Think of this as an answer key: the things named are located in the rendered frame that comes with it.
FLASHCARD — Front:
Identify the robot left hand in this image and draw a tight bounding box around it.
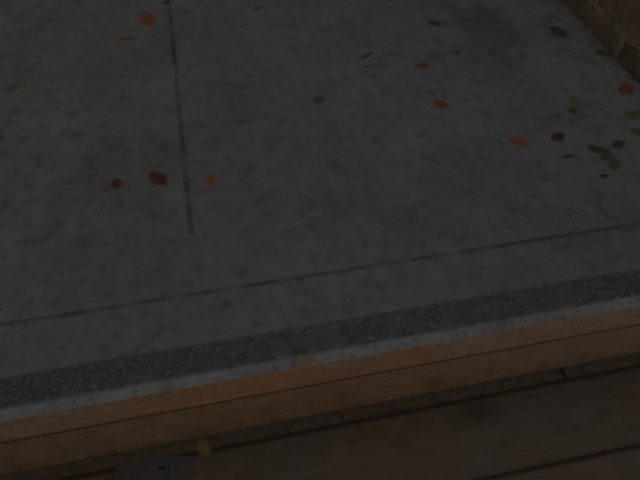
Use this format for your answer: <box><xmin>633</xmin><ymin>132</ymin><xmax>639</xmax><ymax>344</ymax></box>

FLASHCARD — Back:
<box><xmin>104</xmin><ymin>455</ymin><xmax>197</xmax><ymax>480</ymax></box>

